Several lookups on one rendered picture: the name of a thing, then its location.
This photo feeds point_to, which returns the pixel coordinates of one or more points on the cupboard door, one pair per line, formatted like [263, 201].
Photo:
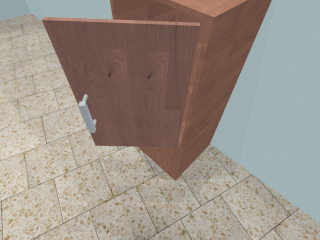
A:
[136, 74]

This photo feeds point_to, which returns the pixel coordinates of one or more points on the handle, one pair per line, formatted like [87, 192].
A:
[90, 123]

